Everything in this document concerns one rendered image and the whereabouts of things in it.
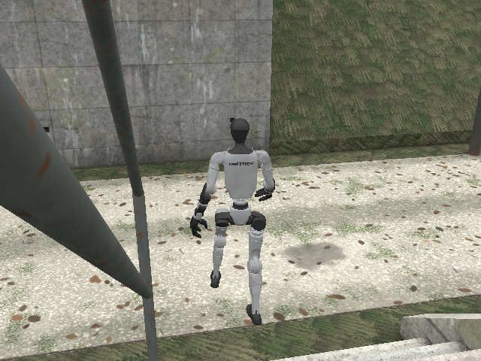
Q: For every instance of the stairs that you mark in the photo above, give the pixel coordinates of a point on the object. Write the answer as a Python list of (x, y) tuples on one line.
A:
[(417, 349)]

